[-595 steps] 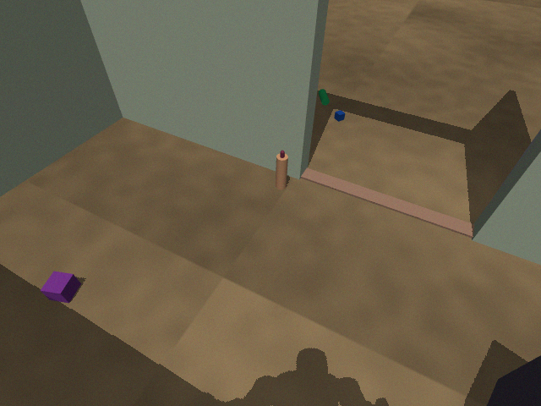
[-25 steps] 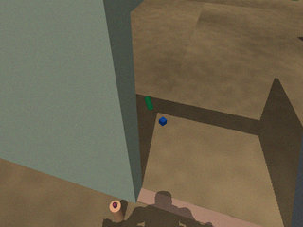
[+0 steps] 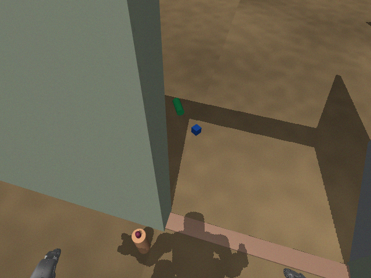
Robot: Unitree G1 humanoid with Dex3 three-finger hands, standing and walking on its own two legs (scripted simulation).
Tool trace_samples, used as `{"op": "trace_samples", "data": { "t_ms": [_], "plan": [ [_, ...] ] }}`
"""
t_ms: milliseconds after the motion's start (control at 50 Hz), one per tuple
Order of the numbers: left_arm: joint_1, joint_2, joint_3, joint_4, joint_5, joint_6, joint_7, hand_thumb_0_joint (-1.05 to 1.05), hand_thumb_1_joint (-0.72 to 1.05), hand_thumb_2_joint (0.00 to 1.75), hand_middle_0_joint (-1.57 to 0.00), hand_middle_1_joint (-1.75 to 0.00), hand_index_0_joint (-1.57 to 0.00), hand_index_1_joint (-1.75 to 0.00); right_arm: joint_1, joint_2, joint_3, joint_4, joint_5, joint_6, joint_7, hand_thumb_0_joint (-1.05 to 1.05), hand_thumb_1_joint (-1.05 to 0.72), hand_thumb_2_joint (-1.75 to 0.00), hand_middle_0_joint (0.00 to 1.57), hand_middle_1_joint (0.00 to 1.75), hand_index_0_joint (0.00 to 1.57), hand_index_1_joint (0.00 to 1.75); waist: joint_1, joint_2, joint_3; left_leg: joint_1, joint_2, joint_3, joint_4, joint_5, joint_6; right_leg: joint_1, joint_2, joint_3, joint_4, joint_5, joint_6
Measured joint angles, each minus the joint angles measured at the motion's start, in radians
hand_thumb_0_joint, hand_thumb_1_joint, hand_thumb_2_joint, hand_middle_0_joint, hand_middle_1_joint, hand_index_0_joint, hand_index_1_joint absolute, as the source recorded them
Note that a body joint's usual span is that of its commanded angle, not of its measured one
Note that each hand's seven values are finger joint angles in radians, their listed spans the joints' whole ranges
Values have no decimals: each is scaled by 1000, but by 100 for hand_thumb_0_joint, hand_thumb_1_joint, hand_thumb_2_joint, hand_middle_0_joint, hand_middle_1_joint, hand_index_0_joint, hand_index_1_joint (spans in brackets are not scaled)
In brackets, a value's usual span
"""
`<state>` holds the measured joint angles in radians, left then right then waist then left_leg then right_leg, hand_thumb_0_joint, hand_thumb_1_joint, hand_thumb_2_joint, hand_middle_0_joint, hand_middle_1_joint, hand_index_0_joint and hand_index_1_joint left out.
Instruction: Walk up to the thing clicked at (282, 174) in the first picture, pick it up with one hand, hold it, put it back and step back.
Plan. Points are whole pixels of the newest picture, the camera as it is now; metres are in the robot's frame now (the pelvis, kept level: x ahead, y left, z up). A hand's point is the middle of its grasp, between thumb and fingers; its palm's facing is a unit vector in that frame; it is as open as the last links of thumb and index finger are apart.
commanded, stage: go down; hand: left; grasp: from the side
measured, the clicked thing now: (141, 240) +0.37 +0.19 -0.63
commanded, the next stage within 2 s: none
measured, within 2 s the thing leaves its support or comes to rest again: neither
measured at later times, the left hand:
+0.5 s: hand out of the picture +0.15 +0.27 -0.16, palm faces +0.06 -0.94 -0.32, open 17.2 cm
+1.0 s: hand (70, 263) +0.22 +0.31 -0.24, palm faces +0.07 -0.97 -0.23, open 17.4 cm
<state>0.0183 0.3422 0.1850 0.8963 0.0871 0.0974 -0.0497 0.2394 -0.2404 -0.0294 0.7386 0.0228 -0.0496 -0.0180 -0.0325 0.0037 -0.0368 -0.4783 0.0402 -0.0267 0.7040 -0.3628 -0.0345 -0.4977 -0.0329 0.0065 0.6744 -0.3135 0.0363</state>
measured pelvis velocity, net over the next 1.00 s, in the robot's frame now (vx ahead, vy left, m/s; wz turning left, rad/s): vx -0.04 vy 0.00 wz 0.00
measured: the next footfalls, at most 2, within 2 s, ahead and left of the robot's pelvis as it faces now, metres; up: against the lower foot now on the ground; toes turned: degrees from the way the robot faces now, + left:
none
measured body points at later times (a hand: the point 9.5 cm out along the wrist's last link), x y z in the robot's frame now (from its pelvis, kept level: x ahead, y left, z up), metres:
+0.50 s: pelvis +0.00 +0.01 -0.05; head +0.08 +0.03 +0.39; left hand +0.15 +0.32 -0.14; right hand +0.18 -0.24 -0.13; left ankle -0.01 +0.14 -0.72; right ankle +0.01 -0.14 -0.72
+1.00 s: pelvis -0.04 +0.00 -0.16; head +0.10 +0.04 +0.26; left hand +0.21 +0.37 -0.22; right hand +0.14 -0.26 -0.24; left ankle -0.01 +0.14 -0.72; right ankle +0.01 -0.14 -0.72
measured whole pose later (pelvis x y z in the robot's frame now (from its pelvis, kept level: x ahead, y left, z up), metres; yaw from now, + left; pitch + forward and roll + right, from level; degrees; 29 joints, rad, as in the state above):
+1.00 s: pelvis -0.04 +0.00 -0.16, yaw +0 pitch +27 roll -3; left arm -0.02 0.49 0.42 0.59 -0.08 -0.11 -0.33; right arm 0.17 -0.28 -0.02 0.58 -0.01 -0.23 -0.06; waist -0.04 -0.01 -0.17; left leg -1.38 0.02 -0.10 1.58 -0.66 -0.04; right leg -1.38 -0.04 -0.01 1.51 -0.60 0.05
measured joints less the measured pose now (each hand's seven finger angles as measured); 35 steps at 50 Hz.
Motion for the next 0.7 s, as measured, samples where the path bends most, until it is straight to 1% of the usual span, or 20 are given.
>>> {"op": "trace_samples", "data": {
  "t_ms": [80, 160, 260, 400, 500, 620, 700],
  "plan": [
    [60, -9, -3, -92, -16, 46, -8, 0, -9, 18, -6, -9, -5, -8, 3, -5, -5, -45, 0, -21, 0, 1, -88, -90, 20, 30, 21, 30, 1, 8, -21, -69, -4, 1, 84, -42, 6, -66, -3, 5, 75, -36, 8],
    [110, -22, 1, -198, -25, 63, -14, 0, -28, 13, -6, -9, -5, -9, -2, -8, -8, -83, -2, -46, -3, 1, -85, -89, 20, 30, 20, 30, 8, 6, -39, -153, -7, -4, 178, -86, 10, -146, -6, 4, 162, -77, 12],
    [178, -27, 6, -344, -29, 90, -15, -1, -42, 10, -7, -9, -5, -9, -17, -1, -3, -118, -5, -62, -17, 1, -83, -88, 20, 30, 20, 30, 10, -1, -55, -223, -7, -13, 267, -129, 10, -211, -5, -1, 244, -119, 15],
    [249, -13, 12, -481, -45, 165, -16, -1, -48, 9, -7, -9, -6, -9, -26, 7, 12, -162, -10, -78, -39, 1, -81, -88, 20, 30, 21, 30, 2, 3, -82, -285, -6, -30, 343, -168, 8, -263, -3, -15, 311, -156, 15],
    [281, -3, 24, -543, -59, 192, -28, -1, -49, 10, -7, -9, -6, -9, -25, 11, 18, -191, -14, -93, -49, 1, -81, -88, 20, 30, 21, 30, -4, 7, -94, -337, -5, -40, 393, -187, 6, -310, -2, -22, 356, -174, 13],
    [303, 2, 46, -587, -76, 184, -49, -1, -49, 11, -7, -9, -6, -9, -21, 13, 19, -209, -19, -108, -54, 1, -83, -88, 20, 30, 21, 30, -7, 9, -102, -403, -4, -48, 453, -205, 4, -375, 0, -26, 414, -192, 11],
    [305, 7, 68, -592, -86, 156, -64, -1, -48, 11, -6, -9, -5, -9, -18, 12, 18, -212, -22, -116, -54, 1, -85, -89, 20, 30, 21, 30, -7, 8, -106, -453, -4, -52, 496, -215, 2, -424, 2, -28, 457, -202, 10]
  ]
}}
